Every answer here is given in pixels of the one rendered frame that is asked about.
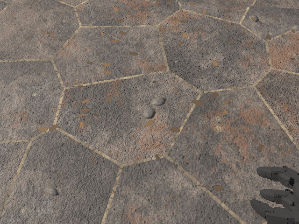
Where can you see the robot right hand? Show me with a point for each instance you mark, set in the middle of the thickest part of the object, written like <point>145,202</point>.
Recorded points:
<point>290,200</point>

